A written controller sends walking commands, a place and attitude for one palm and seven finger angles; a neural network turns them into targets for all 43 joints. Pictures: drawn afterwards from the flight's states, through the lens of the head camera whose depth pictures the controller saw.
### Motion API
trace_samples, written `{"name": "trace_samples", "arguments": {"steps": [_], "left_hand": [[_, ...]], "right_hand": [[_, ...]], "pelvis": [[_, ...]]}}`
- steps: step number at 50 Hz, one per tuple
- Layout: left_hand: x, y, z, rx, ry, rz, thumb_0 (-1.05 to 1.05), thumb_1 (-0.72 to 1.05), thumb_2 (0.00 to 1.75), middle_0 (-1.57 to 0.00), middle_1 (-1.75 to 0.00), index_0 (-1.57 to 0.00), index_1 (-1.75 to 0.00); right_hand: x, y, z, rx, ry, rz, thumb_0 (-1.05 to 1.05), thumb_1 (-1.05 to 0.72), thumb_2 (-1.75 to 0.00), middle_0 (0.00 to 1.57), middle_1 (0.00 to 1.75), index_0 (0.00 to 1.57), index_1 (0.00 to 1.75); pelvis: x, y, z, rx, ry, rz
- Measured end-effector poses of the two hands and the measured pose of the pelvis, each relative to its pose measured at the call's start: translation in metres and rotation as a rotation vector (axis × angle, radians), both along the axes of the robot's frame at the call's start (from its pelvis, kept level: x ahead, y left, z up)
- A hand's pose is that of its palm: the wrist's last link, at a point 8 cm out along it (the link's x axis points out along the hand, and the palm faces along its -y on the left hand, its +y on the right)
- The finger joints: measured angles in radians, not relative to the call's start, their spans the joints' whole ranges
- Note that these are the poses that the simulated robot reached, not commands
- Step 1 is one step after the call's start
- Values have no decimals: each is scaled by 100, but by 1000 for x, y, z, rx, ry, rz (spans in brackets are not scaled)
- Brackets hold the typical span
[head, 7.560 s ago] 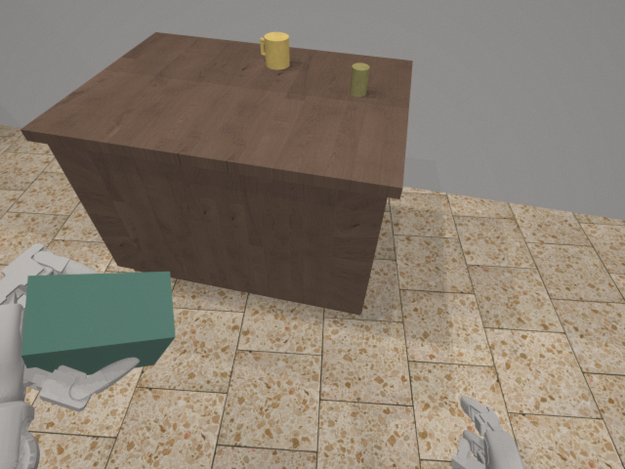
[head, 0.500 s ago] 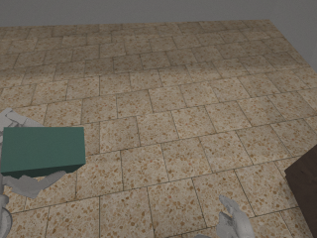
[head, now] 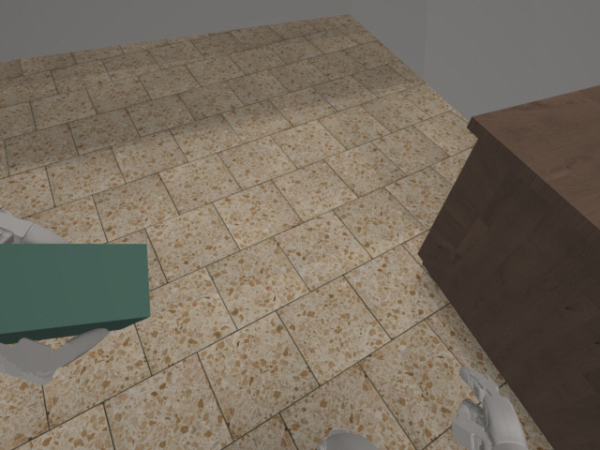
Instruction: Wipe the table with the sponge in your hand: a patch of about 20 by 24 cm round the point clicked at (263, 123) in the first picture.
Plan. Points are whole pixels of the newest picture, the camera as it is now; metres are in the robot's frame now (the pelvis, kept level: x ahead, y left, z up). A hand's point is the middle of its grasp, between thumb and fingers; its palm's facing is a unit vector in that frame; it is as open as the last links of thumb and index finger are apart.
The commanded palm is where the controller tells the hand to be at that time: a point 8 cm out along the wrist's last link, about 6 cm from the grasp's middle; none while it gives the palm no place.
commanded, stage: turn to face it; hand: left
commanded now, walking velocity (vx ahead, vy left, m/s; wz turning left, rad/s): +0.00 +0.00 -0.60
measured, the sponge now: (88, 294) +0.22 +0.22 +0.16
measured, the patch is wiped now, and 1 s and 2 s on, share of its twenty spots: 0.00 0.00 0.00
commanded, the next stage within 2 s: none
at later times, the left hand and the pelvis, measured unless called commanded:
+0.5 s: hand (251, 306) +0.21 +0.07 +0.19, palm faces +0.07 -0.82 -0.56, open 10.6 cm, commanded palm +0.17 +0.13 +0.19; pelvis -0.07 -0.09 +0.01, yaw -18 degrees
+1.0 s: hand (402, 375) +0.17 -0.06 +0.17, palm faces -0.14 -0.85 -0.50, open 10.6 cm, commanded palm +0.14 +0.03 +0.19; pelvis -0.15 -0.12 -0.01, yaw -34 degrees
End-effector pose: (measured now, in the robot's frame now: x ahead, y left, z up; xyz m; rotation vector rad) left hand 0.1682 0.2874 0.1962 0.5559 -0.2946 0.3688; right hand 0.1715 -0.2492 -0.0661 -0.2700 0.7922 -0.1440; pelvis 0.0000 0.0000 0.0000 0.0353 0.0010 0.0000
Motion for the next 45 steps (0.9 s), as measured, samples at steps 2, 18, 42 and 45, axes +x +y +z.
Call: {"name": "trace_samples", "arguments": {"steps": [2,18,42,45], "left_hand": [[1,-7,-2,-21,5,-4,-1,-53,100,-68,-136,-69,-135],[30,-151,2,73,92,-301,-1,-53,100,-68,-136,-69,-135],[-1,-211,3,3,21,-485,-1,-53,100,-68,-136,-69,-135],[-2,-238,2,28,29,-516,-1,-53,100,-68,-136,-69,-135]], "right_hand": [[-7,6,0,36,-26,-6,1,-91,-90,20,30,20,30],[-109,-64,-46,198,53,-192,1,-90,-90,21,30,21,30],[-226,-106,-9,135,-87,-431,1,-91,-90,20,30,20,30],[-244,-102,-24,199,-96,-443,1,-90,-90,20,30,20,30]], "pelvis": [[-4,-3,2,-14,-12,-21],[-51,-73,-3,-20,-13,-223],[-114,-91,3,-26,-5,-511],[-126,-103,-2,-38,-4,-557]]}}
